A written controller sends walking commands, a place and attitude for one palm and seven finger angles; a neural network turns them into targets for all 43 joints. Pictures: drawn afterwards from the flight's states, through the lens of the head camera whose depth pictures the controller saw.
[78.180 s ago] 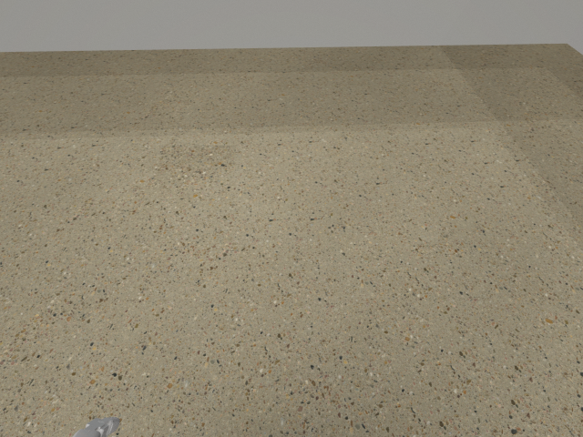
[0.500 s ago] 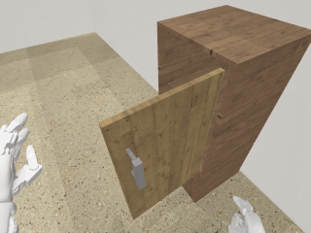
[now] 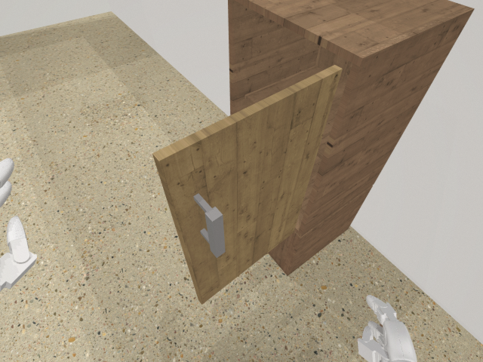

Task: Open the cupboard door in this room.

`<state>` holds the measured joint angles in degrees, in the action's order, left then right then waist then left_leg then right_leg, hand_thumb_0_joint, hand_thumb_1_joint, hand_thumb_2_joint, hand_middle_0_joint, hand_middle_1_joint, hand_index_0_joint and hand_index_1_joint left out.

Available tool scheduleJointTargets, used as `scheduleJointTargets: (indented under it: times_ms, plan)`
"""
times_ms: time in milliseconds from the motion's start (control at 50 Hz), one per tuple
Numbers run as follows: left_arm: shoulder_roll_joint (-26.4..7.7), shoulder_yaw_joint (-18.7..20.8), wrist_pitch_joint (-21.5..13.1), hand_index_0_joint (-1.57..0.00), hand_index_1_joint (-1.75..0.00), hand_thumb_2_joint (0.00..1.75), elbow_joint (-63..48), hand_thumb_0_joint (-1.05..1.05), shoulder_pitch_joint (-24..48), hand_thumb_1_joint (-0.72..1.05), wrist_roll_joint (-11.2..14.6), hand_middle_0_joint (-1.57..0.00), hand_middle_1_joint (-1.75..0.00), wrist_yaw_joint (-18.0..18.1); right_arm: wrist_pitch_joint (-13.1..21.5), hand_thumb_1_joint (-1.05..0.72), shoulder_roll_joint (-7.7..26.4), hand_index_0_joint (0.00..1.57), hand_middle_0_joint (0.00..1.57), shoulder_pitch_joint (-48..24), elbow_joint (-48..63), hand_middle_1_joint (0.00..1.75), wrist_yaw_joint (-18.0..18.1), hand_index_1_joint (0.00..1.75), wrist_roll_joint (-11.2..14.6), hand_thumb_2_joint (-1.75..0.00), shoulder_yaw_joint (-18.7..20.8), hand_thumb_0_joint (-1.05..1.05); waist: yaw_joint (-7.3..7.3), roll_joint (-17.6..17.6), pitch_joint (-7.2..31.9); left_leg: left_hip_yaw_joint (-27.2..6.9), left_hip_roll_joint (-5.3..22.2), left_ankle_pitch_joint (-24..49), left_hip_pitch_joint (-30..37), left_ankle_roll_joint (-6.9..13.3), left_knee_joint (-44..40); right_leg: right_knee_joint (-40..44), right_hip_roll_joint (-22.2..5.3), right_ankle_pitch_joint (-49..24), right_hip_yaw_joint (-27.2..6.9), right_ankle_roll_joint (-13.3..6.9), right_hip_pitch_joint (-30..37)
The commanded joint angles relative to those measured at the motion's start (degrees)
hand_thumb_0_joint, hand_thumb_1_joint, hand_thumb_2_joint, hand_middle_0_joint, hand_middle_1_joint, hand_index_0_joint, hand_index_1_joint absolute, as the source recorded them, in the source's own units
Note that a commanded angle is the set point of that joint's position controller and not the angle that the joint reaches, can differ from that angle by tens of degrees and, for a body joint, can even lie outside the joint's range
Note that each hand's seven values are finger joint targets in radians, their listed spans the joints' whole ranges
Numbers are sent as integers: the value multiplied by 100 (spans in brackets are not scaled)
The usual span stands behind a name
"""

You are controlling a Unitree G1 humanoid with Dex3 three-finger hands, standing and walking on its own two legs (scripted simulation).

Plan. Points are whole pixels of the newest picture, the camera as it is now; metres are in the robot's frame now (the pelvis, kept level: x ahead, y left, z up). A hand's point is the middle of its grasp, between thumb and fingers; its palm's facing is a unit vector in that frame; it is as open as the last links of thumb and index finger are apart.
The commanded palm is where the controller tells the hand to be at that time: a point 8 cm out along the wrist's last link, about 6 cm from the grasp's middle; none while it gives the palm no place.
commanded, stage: step back with the hand held close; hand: left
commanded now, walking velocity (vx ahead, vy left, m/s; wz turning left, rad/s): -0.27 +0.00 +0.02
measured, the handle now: (209, 226) +0.33 +0.08 +0.03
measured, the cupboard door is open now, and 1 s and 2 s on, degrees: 93 93 93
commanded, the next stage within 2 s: stop stepping back and stand still in 1.06 s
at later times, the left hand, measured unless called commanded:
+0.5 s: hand out of the picture +0.14 +0.27 +0.16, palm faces +0.50 -0.71 -0.50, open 7.5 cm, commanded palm +0.07 +0.30 +0.18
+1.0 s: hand out of the picture +0.10 +0.21 +0.16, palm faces +0.32 -0.80 -0.52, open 7.5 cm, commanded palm +0.03 +0.27 +0.18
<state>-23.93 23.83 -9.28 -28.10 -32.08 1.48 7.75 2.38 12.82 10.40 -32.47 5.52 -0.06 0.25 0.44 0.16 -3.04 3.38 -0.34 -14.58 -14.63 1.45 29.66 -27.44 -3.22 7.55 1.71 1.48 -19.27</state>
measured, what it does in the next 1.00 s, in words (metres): walks backwards: right foot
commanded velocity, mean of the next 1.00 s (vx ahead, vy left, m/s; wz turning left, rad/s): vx -0.36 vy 0.00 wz -0.02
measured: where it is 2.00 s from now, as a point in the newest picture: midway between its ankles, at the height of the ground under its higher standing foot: outside the picture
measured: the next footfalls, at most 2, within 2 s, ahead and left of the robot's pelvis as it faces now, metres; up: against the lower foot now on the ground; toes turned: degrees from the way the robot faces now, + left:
right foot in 0.88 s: -0.21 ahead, -0.16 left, +0.00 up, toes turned +7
left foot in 1.10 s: -0.08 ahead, +0.07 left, +0.00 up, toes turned +1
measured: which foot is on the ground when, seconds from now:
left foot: down 0.00-0.92, up 0.94-1.00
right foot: down 0.00-0.64, up 0.66-0.86, down 0.88-1.00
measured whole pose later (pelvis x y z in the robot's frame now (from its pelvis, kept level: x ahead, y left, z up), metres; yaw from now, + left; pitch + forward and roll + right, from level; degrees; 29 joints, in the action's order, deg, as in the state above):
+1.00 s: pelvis -0.12 -0.03 +0.00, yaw -1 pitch +4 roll -1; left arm -25.0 23.3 -12.5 -31.8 -29.9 1.9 6.4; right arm 5.8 9.6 5.3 -36.2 3.2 -0.3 -1.1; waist 1.3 0.1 -2.7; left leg 1.0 2.3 -15.4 -29.7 -0.7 37.8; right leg -26.5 3.6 18.5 -1.3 -2.0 -11.8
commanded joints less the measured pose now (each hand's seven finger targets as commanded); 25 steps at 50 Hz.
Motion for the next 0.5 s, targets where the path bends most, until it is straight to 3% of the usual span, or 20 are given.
scheduleJointTargets:
  times_ms: [0,60,180,320,400,440,480]
  plan:
    - [-961,815,-473,-20,-30,90,-1182,0,246,90,-75,-20,-30,210,391,-90,731,20,20,-510,931,30,62,30,-8,-90,283,0,43,-385,739,-692,588,-716,-1513,226,-948,-219,-99,-315,-483,-139,1467]
    - [-923,786,-529,-20,-30,90,-1237,0,417,90,-134,-20,-30,234,452,-90,750,20,20,-425,967,30,51,30,-5,-90,275,0,-2,-193,544,-723,566,-1651,-1894,286,-829,-142,-154,517,-666,-154,1226]
    - [-951,883,-675,-20,-30,90,-1347,0,513,90,-167,-20,-30,292,569,-90,758,20,20,-326,945,30,54,30,-16,-90,278,0,-32,-288,510,-847,576,-2071,-2014,302,-662,-88,-154,1286,-744,-181,856]
    - [-942,1011,-805,-20,-30,90,-1385,0,405,90,-218,-20,-30,300,704,-90,747,20,20,-305,926,30,42,30,-16,-90,300,0,-17,-671,586,-1131,785,-2355,-2690,420,-998,-877,144,578,-662,-118,1440]
    - [-975,1065,-863,-20,-30,90,-1380,0,549,90,-244,-20,-30,269,734,-90,749,20,20,-264,856,30,21,30,-31,-90,347,0,-46,-296,533,-988,633,-2337,-2809,400,-560,-798,28,294,-1067,-204,1298]
    - [-978,1031,-839,-20,-30,90,-1303,0,594,90,-198,-20,-30,257,715,-90,709,20,20,-257,810,30,-8,30,-33,-90,357,0,-65,260,557,-788,413,-2124,-2288,266,-9,-197,-251,725,-1456,-313,652]
    - [-1015,970,-817,-20,-30,90,-1428,0,613,90,-134,-20,-30,265,671,-90,664,20,20,-236,727,30,-61,30,-34,-90,343,0,-81,543,701,-610,179,-1615,-1380,101,663,430,-619,1200,-1728,-504,-207]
